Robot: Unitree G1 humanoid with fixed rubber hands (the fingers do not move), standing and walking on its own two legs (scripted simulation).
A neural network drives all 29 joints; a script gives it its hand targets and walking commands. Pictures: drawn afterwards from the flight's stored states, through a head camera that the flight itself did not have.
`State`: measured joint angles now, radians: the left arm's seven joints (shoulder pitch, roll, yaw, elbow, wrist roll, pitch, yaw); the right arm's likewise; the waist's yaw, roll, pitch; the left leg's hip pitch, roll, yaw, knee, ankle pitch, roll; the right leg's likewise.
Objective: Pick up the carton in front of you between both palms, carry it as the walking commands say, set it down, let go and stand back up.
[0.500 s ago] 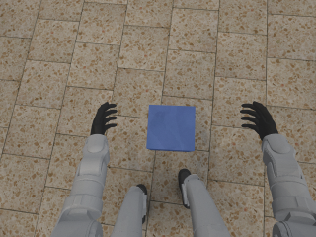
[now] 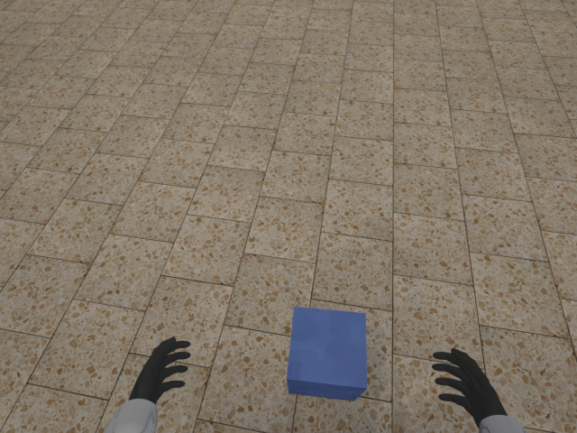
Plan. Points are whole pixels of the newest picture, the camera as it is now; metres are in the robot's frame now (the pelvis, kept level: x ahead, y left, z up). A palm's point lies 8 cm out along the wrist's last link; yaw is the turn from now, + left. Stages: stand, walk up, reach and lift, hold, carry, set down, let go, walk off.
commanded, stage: let go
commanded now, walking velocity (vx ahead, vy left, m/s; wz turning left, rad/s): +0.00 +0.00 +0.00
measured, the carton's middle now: (325, 355) +0.36 -0.07 -0.65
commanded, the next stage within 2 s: stand in 0.42 s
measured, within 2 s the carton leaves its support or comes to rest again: neither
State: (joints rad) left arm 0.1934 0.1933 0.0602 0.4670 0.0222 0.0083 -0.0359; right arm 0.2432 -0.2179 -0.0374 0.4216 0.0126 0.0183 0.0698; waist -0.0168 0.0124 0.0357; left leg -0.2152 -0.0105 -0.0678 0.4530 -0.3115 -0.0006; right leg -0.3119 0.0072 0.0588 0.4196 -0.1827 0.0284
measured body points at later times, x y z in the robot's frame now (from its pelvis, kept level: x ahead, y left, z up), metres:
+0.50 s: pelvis +0.01 -0.01 -0.01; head +0.02 -0.01 +0.44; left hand +0.17 +0.24 -0.09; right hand +0.18 -0.26 -0.08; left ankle -0.05 +0.12 -0.74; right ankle +0.02 -0.14 -0.74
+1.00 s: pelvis +0.01 -0.02 +0.00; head +0.02 -0.04 +0.45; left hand +0.13 +0.28 -0.10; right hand +0.14 -0.31 -0.11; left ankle -0.05 +0.12 -0.74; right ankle +0.02 -0.14 -0.74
